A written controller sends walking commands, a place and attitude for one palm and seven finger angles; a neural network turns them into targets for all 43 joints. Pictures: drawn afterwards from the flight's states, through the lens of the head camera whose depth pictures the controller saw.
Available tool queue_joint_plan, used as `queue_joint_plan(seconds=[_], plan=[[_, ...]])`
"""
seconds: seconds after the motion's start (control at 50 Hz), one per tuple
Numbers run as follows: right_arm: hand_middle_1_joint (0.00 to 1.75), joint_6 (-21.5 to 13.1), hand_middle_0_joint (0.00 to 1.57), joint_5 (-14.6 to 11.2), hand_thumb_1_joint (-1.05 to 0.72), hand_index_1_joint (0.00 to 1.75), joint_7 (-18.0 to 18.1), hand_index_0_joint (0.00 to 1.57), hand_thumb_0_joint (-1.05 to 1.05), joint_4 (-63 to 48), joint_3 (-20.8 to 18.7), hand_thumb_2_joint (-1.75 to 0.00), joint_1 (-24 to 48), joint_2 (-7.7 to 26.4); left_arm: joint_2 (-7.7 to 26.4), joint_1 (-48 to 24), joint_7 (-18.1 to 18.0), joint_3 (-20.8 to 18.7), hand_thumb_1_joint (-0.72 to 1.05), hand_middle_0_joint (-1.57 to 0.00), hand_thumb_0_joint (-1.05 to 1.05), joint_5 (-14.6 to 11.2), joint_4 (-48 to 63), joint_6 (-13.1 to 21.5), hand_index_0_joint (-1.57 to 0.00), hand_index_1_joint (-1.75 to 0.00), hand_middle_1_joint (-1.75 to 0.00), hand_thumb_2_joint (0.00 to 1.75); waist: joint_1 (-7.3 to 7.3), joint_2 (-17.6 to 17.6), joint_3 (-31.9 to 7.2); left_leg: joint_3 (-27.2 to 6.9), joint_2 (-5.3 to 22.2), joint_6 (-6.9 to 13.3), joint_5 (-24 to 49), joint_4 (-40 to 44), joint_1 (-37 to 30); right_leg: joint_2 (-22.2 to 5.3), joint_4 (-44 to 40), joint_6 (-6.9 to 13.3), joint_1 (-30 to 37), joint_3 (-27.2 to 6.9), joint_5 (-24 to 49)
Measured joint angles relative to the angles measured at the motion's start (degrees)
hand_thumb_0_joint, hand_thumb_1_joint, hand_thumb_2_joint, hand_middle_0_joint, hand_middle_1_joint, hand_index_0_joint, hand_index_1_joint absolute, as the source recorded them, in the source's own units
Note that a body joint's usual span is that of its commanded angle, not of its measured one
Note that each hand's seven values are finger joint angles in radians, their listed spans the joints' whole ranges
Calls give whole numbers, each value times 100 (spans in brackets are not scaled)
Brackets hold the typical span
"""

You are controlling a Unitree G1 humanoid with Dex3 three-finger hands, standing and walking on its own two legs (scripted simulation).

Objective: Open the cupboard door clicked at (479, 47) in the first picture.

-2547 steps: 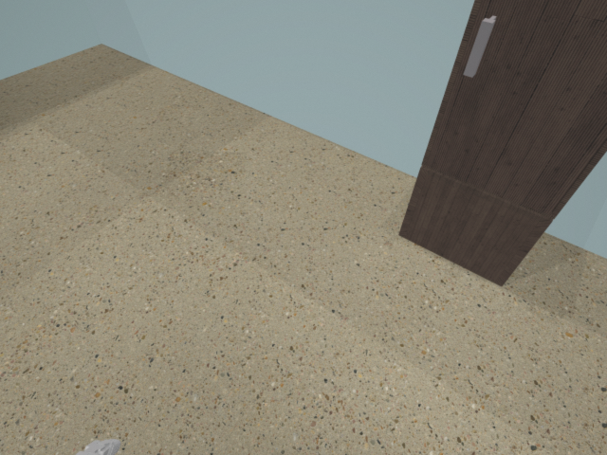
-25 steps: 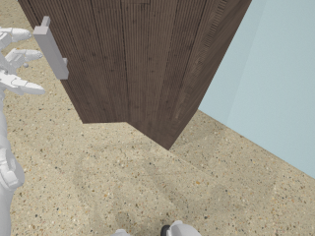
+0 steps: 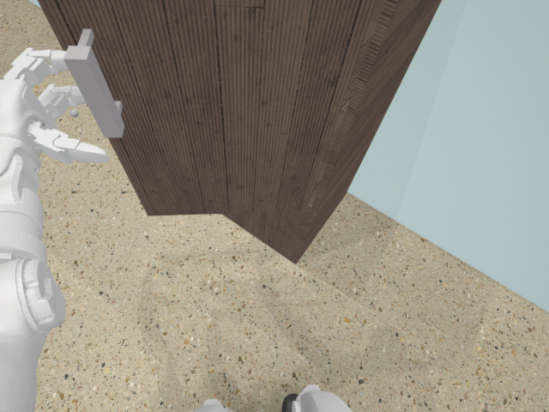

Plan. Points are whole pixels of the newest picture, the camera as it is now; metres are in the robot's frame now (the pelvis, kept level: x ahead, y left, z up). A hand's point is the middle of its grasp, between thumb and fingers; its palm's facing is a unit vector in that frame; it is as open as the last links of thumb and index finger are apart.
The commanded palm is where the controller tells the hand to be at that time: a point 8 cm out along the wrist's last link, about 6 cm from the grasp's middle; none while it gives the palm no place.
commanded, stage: slide the fingers in behind the handle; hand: left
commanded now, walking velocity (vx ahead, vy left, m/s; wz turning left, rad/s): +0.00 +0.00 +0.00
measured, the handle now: (101, 86) +0.55 +0.22 +0.12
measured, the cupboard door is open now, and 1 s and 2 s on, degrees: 40 40 41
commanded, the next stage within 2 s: close the thumb around the handle in 0.90 s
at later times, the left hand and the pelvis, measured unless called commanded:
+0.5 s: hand (110, 111) +0.50 +0.20 +0.12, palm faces +0.01 -1.00 +0.00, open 14.0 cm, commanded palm +0.47 +0.24 +0.12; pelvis +0.00 -0.01 +0.00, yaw +0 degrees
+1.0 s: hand (112, 111) +0.50 +0.19 +0.12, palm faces +0.03 -1.00 -0.01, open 14.1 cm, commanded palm +0.47 +0.24 +0.12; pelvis +0.00 -0.01 +0.00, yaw +1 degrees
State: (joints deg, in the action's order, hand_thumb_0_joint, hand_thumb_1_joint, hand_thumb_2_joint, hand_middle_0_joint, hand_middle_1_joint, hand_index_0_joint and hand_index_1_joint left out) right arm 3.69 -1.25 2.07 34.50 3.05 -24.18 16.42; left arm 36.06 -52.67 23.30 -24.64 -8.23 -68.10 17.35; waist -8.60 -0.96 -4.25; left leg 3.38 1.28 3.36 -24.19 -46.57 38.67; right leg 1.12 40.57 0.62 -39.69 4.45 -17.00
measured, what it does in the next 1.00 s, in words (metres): stands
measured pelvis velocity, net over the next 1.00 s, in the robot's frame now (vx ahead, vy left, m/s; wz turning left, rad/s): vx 0.00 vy -0.01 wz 0.01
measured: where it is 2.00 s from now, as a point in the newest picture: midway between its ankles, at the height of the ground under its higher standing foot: outside the picture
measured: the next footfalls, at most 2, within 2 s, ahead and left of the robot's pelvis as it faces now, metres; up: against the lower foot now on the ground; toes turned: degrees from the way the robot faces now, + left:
none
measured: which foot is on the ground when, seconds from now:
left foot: down 0.00-1.00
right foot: down 0.00-1.00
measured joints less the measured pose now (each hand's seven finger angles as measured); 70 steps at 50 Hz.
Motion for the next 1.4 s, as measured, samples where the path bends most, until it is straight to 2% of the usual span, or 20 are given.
queue_joint_plan(seconds=[0.08,0.3,0.5,1.06,1.2,1.4], plan=[[30,23,20,0,-90,30,-25,20,1,70,-26,-90,-53,1,-146,60,-19,90,-50,-30,-2,-74,89,-55,-30,-120,-120,30,46,-23,-32,-11,-5,-2,4,32,-56,-1,-30,1,60,8,-2],[30,-70,20,20,-90,30,-58,20,1,140,-56,-90,-2,-16,-443,-46,-425,366,-50,-28,-2,18,59,-47,-29,-120,-119,30,55,-42,-7,-55,-41,-17,32,40,-99,-38,11,20,100,49,-23],[30,-169,20,43,-90,30,-82,20,1,78,-46,-90,21,-22,-492,-181,-693,262,-50,-29,-2,162,-97,29,-30,-120,-120,30,-27,-38,23,-3,-19,-40,37,25,-51,-18,92,49,-2,-3,-33],[30,-175,20,41,-90,30,-86,20,1,204,-104,-90,36,1,-577,-28,-717,358,-49,-28,-2,56,33,37,-27,-120,-120,30,56,-53,-14,-47,-10,-89,46,142,-156,3,6,90,99,28,-57],[30,-139,20,24,-90,30,-80,20,1,138,-102,-90,56,-13,-604,96,-673,330,-33,-28,-2,22,137,36,-28,-122,-122,37,60,-60,-27,-26,-6,-81,31,160,-213,11,-13,80,147,3,-62],[30,-128,20,25,-90,30,-58,20,1,156,-73,-90,72,-31,-615,9,-648,350,15,-33,-1,52,65,46,-33,-127,-127,58,67,-60,-11,-34,-35,-60,31,143,-190,-17,6,58,132,8,-68]])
